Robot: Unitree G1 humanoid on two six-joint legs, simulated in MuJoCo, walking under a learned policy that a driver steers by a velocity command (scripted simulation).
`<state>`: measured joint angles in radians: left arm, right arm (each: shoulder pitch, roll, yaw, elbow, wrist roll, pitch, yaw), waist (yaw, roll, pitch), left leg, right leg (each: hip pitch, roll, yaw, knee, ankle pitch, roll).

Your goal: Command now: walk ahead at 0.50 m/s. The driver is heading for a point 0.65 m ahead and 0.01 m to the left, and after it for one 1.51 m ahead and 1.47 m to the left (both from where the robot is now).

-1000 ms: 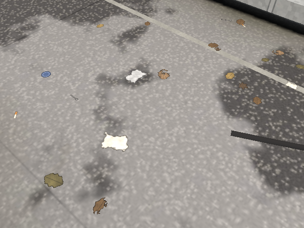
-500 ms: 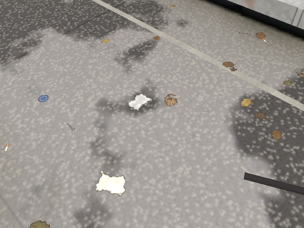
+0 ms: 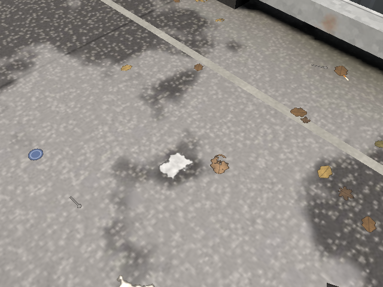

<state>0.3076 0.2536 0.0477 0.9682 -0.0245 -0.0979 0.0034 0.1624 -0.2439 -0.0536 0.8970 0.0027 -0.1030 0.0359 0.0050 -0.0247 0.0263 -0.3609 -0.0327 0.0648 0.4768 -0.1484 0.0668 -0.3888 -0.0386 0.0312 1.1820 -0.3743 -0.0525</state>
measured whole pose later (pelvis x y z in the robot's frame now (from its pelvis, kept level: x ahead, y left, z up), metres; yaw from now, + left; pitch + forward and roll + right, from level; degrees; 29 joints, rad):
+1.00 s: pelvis +0.54 -0.03 -0.01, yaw +7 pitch +2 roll -2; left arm 0.35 0.26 0.07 1.00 -0.01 -0.07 0.02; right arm 0.05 -0.23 -0.05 0.85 0.02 -0.06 0.05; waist 0.05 0.02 0.01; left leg -0.56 0.04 0.05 0.57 -0.07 0.10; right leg 0.12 0.00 -0.16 0.26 -0.41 0.01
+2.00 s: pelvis +1.06 +0.16 -0.01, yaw +42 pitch +2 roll -2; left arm 0.32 0.30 0.08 0.88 -0.02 -0.07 0.00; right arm 0.07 -0.27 -0.06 0.62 0.02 -0.02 0.05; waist 0.09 0.03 0.04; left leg -0.60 0.06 0.03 0.64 -0.10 0.07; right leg 0.09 -0.04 -0.25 0.28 -0.39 0.05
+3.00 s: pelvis +1.34 +0.51 +0.00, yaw +68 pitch +1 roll -1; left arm 0.20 0.29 0.04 0.85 0.01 -0.04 -0.01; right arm 0.12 -0.25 -0.04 0.62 -0.02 0.01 -0.01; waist 0.06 -0.02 0.03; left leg -0.36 -0.01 -0.02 0.51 -0.16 0.02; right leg -0.23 -0.04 -0.06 0.58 -0.42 0.03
